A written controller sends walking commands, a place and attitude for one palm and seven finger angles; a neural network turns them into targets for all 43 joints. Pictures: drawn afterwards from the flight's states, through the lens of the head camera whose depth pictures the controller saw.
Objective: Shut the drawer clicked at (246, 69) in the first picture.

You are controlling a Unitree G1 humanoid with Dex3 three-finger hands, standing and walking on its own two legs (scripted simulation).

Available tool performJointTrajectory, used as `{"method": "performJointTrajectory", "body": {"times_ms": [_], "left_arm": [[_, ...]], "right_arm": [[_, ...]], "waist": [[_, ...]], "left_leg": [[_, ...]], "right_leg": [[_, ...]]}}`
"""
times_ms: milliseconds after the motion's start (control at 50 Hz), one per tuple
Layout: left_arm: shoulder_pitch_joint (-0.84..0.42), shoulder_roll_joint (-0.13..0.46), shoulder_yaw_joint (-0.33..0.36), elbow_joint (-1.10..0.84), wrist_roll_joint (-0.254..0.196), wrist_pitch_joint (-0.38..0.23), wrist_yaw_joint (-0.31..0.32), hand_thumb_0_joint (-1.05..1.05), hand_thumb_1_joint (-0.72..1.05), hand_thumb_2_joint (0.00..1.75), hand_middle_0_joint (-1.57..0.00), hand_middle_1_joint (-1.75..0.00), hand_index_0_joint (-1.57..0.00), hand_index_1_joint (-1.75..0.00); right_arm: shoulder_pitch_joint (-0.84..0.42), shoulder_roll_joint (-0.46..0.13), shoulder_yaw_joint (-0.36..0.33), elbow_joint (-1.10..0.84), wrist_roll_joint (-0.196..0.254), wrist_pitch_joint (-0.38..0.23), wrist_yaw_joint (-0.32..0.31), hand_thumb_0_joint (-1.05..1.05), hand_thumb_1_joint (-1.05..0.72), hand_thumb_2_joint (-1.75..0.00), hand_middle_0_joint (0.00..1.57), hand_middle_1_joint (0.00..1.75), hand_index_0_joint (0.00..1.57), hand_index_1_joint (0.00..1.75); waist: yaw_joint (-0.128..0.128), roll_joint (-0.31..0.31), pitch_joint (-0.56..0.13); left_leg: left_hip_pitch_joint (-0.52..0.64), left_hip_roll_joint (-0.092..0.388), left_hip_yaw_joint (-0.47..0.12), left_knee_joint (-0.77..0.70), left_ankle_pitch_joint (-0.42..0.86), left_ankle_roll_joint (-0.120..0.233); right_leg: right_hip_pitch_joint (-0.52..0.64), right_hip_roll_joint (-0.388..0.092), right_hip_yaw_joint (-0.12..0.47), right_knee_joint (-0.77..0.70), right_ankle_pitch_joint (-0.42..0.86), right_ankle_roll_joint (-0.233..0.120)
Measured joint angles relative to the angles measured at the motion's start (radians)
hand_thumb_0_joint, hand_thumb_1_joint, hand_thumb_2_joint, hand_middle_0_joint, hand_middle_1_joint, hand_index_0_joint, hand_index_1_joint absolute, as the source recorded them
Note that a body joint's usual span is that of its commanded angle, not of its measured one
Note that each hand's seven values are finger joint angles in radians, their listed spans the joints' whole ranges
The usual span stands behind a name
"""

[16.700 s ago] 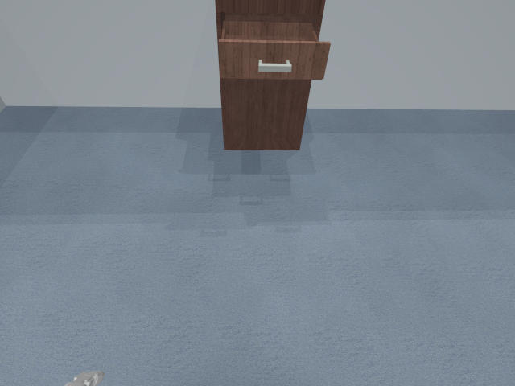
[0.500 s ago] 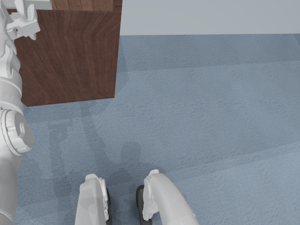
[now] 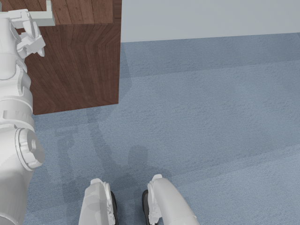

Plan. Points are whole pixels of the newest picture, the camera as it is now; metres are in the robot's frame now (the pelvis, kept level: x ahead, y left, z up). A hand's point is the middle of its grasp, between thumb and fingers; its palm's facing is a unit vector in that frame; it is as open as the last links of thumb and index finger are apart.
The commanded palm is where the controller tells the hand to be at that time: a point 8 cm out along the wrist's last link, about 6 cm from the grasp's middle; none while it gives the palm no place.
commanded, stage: pull the fist back off the drawer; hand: left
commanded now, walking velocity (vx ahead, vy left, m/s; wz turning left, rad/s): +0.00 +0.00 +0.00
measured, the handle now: (24, 12) +0.63 +0.24 +0.06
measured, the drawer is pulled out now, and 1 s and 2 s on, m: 0.00 0.00 0.00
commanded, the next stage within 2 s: draw the hand back to the body in 0.16 s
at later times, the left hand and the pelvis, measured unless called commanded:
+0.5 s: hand (21, 55) +0.48 +0.21 +0.10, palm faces +0.09 -1.00 -0.03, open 3.3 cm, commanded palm +0.44 +0.25 +0.11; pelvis +0.06 +0.00 +0.06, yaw +1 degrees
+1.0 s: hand out of the picture +0.33 +0.23 +0.19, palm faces +0.28 -0.93 -0.26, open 3.3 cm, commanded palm +0.28 +0.27 +0.22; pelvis +0.05 -0.01 +0.11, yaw +4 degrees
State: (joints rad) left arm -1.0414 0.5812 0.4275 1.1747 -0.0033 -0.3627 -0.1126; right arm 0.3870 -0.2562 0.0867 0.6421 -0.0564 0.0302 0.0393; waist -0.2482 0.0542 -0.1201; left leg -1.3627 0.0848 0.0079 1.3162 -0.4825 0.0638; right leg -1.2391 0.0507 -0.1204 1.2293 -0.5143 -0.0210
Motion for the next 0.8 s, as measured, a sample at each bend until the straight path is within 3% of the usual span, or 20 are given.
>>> {"method": "performJointTrajectory", "body": {"times_ms": [220,320,540,640,780,800], "left_arm": [[0.150,-0.087,-0.028,-0.094,-0.053,-0.050,-0.012,0.02,0.88,0.90,-1.40,-1.60,-1.40,-1.60],[0.190,-0.127,-0.042,-0.149,-0.066,-0.068,-0.020,0.02,0.89,0.90,-1.40,-1.60,-1.40,-1.60],[0.658,-0.255,-0.137,-0.595,-0.176,0.049,-0.021,0.02,0.89,0.90,-1.40,-1.60,-1.40,-1.60],[0.752,-0.270,-0.170,-0.667,-0.198,0.037,-0.008,0.02,0.89,0.90,-1.40,-1.60,-1.40,-1.60],[0.880,-0.290,-0.242,-0.802,-0.231,0.086,-0.071,0.02,0.90,0.90,-1.40,-1.60,-1.40,-1.60],[0.904,-0.291,-0.255,-0.834,-0.204,0.103,-0.050,0.02,0.90,0.90,-1.40,-1.60,-1.40,-1.60]], "right_arm": [[-0.026,0.006,-0.031,-0.006,0.013,0.033,0.008,0.01,-0.91,-0.90,0.20,0.30,0.20,0.30],[-0.053,0.005,-0.048,-0.007,0.014,0.048,0.008,0.01,-0.91,-0.90,0.20,0.30,0.20,0.30],[-0.049,0.016,-0.056,-0.082,0.082,0.063,-0.002,0.01,-0.91,-0.90,0.20,0.30,0.20,0.30],[-0.082,0.010,-0.056,-0.083,0.090,0.034,-0.017,0.01,-0.91,-0.90,0.20,0.30,0.20,0.30],[-0.131,-0.009,-0.063,-0.100,0.103,0.006,-0.038,0.01,-0.91,-0.90,0.20,0.30,0.20,0.30],[-0.138,-0.007,-0.062,-0.102,0.103,0.008,-0.045,0.01,-0.91,-0.90,0.20,0.30,0.20,0.30]], "waist": [[0.060,-0.008,-0.012],[0.075,-0.015,-0.018],[0.149,-0.016,-0.030],[0.175,-0.021,-0.030],[0.203,-0.004,-0.017],[0.209,-0.006,-0.013]], "left_leg": [[0.102,-0.013,0.017,-0.053,-0.028,-0.002],[0.133,-0.018,0.015,-0.069,-0.038,-0.005],[0.449,-0.030,0.040,-0.296,0.004,-0.011],[0.549,-0.045,0.026,-0.344,0.019,-0.015],[0.663,-0.057,0.025,-0.401,0.047,-0.015],[0.688,-0.059,0.031,-0.417,0.053,-0.015]], "right_leg": [[0.096,-0.008,0.018,-0.048,-0.028,0.006],[0.129,-0.011,0.017,-0.065,-0.039,0.005],[0.431,-0.007,0.055,-0.291,0.022,0.012],[0.542,-0.015,0.043,-0.346,0.027,0.010],[0.655,-0.025,0.042,-0.398,0.049,0.011],[0.675,-0.027,0.048,-0.408,0.054,0.011]]}}
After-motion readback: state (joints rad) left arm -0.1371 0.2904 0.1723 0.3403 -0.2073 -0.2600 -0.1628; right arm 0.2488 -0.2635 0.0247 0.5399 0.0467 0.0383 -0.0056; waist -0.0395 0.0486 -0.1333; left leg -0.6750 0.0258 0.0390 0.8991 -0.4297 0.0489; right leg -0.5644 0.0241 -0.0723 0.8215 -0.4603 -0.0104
